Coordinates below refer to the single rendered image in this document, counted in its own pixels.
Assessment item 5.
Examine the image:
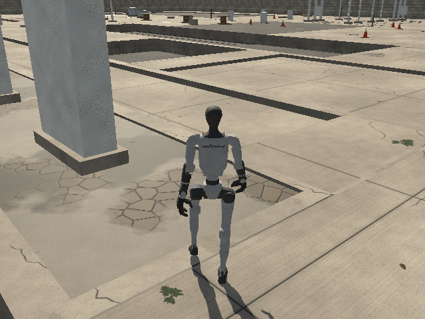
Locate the robot left forearm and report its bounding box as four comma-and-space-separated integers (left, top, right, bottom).
178, 163, 191, 199

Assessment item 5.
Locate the robot right upper arm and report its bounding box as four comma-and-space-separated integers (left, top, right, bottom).
227, 134, 243, 169

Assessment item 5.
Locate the robot head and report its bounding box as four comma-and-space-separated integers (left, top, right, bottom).
202, 106, 225, 138

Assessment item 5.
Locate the robot right hand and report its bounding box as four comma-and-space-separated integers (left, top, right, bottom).
231, 180, 246, 193

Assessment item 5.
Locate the robot left hand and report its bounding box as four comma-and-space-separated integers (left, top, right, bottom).
177, 197, 193, 217

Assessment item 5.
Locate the robot right forearm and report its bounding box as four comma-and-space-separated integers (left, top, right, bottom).
236, 160, 246, 183

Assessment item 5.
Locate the robot torso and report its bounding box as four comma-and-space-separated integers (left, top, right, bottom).
197, 133, 229, 199

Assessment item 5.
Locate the robot left upper arm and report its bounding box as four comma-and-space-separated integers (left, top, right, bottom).
185, 134, 200, 173

